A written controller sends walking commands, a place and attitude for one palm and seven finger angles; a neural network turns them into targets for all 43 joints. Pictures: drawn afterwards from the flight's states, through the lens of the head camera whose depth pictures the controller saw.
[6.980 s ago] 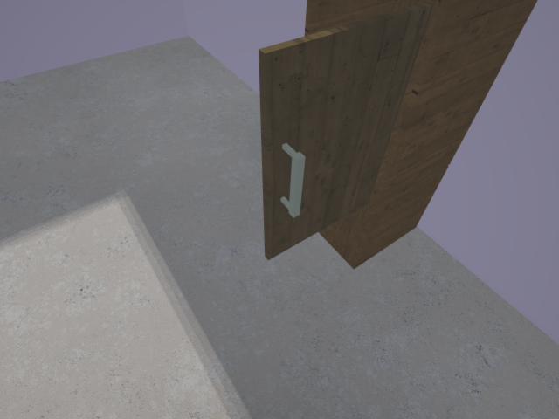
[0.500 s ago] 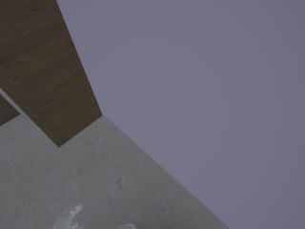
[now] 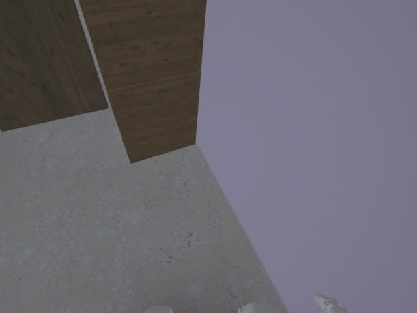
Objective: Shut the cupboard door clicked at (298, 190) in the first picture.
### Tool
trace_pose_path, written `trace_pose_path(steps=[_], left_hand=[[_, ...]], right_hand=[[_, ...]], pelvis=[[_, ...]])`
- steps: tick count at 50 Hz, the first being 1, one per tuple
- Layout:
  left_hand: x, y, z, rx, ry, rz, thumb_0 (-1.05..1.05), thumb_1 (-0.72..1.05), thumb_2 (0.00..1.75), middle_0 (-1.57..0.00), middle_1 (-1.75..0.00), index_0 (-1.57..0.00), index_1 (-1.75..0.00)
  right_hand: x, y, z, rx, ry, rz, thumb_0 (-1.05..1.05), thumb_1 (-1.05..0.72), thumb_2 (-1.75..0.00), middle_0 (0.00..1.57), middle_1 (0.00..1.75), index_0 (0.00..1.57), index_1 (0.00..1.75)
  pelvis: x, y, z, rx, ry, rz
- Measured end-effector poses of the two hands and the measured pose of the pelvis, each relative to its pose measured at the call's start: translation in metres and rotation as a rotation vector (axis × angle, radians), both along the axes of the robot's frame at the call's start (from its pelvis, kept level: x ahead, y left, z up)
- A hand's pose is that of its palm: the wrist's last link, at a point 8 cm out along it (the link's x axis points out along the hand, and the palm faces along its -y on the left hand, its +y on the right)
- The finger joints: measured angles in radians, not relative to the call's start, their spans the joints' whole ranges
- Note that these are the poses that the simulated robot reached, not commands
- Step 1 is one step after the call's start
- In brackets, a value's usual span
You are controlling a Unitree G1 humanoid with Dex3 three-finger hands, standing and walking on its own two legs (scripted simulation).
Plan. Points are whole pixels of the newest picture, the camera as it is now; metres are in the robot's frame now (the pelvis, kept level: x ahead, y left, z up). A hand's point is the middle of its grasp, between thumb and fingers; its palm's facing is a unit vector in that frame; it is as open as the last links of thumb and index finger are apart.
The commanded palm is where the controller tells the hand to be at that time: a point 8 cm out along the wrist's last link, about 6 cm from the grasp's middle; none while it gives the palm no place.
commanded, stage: turn to face it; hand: left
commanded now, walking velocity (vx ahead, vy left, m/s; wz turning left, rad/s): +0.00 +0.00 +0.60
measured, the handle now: out of the picture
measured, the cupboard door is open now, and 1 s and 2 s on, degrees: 89 89 89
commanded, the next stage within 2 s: take the last steps up to it in 0.66 s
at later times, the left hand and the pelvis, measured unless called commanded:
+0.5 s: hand out of the picture +0.07 +0.17 -0.14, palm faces +0.24 -0.93 -0.26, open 7.4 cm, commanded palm none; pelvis +0.01 -0.04 +0.01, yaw +17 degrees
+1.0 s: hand out of the picture -0.04 +0.21 -0.16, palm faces +0.48 -0.85 -0.22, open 7.4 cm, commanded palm none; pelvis +0.02 +0.01 +0.02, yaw +27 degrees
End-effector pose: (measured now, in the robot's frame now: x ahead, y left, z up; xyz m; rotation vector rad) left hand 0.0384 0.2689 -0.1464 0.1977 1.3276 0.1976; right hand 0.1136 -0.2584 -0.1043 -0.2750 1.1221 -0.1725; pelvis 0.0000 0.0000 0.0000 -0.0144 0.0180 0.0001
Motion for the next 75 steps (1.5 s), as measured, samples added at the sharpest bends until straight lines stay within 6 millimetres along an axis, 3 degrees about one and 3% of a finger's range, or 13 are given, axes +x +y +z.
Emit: trace_pose_path(steps=[9,18,23,28,32,37,42,46,50,58,62,69,75], left_hand=[[0.031,0.002,0.025,0.001,-0.135,0.047,0.01,0.91,0.9,-0.2,-0.3,-0.19,-0.3],[0.051,-0.032,0.035,0.042,-0.249,0.082,0.01,0.9,0.9,-0.2,-0.3,-0.2,-0.3],[0.023,-0.052,0.039,0.047,-0.213,0.136,0.01,0.9,0.9,-0.2,-0.3,-0.2,-0.3],[-0.013,-0.063,0.035,0.018,-0.154,0.225,0.01,0.9,0.9,-0.2,-0.3,-0.2,-0.3],[-0.048,-0.063,0.025,-0.007,-0.107,0.303,0.01,0.9,0.9,-0.2,-0.3,-0.2,-0.3],[-0.1,-0.048,0.0,-0.039,-0.024,0.404,0.01,0.9,0.9,-0.2,-0.3,-0.2,-0.3],[-0.128,-0.034,-0.002,-0.044,0.054,0.464,0.01,0.9,0.9,-0.2,-0.3,-0.2,-0.3],[-0.123,-0.025,0.011,-0.041,0.015,0.48,0.01,0.91,0.9,-0.2,-0.3,-0.2,-0.3],[-0.105,-0.02,0.022,-0.03,-0.041,0.477,0.01,0.91,0.9,-0.2,-0.29,-0.19,-0.3],[-0.045,-0.017,0.03,0.03,-0.173,0.454,0.01,0.9,0.9,-0.2,-0.3,-0.2,-0.3],[-0.044,-0.029,0.034,0.037,-0.177,0.507,0.01,0.9,0.9,-0.2,-0.3,-0.2,-0.3],[-0.075,-0.051,0.038,-0.039,0.003,0.604,0.01,0.92,0.9,-0.2,-0.3,-0.2,-0.3],[-0.102,-0.056,0.031,-0.123,0.142,0.707,0.01,0.91,0.9,-0.2,-0.3,-0.2,-0.3]], right_hand=[[-0.006,0.013,0.003,0.021,0.079,0.058,0.01,-0.91,-0.9,0.2,0.3,0.2,0.3],[-0.009,-0.013,-0.028,0.069,0.162,0.082,0.01,-0.91,-0.9,0.2,0.3,0.2,0.3],[0.007,-0.023,-0.033,0.073,0.181,0.122,0.01,-0.91,-0.9,0.2,0.3,0.2,0.3],[0.031,-0.015,-0.023,0.067,0.182,0.196,0.01,-0.91,-0.9,0.2,0.3,0.2,0.3],[0.058,0.006,-0.018,0.05,0.163,0.28,0.01,-0.91,-0.9,0.2,0.3,0.19,0.3],[0.093,0.048,-0.015,0.02,0.069,0.385,0.01,-0.91,-0.9,0.2,0.3,0.2,0.3],[0.102,0.08,-0.003,0.01,0.019,0.45,0.01,-0.91,-0.9,0.2,0.3,0.2,0.3],[0.095,0.093,0.001,0.029,0.033,0.472,0.01,-0.91,-0.9,0.2,0.3,0.2,0.3],[0.08,0.093,-0.004,0.057,0.078,0.465,0.01,-0.91,-0.9,0.2,0.3,0.2,0.3],[0.056,0.058,-0.037,0.07,0.239,0.411,0.01,-0.92,-0.9,0.2,0.3,0.2,0.3],[0.067,0.053,-0.042,0.055,0.317,0.431,0.01,-0.91,-0.9,0.2,0.3,0.2,0.3],[0.122,0.092,-0.023,0.066,0.281,0.469,0.01,-0.91,-0.9,0.2,0.3,0.19,0.3],[0.18,0.17,-0.024,0.077,0.237,0.579,0.01,-0.91,-0.9,0.19,0.3,0.19,0.3]], pelvis=[[0.005,-0.001,0.015,-0.017,0.006,0.089],[0.012,-0.033,0.003,0.017,0.019,0.197],[0.012,-0.04,0.006,0.018,-0.009,0.261],[0.016,-0.041,0.012,0.038,-0.013,0.327],[0.016,-0.034,0.011,0.042,-0.011,0.369],[0.014,-0.013,-0.003,0.017,-0.013,0.413],[0.01,-0.002,0.003,0.008,-0.015,0.431],[0.011,0.003,0.012,-0.006,-0.011,0.452],[0.018,0.007,0.017,-0.005,-0.009,0.473],[0.049,0.003,0.004,0.04,-0.005,0.516],[0.065,0.009,0.006,0.04,-0.022,0.546],[0.096,0.036,0.022,0.053,0.004,0.587],[0.117,0.081,0.017,0.047,0.012,0.624]])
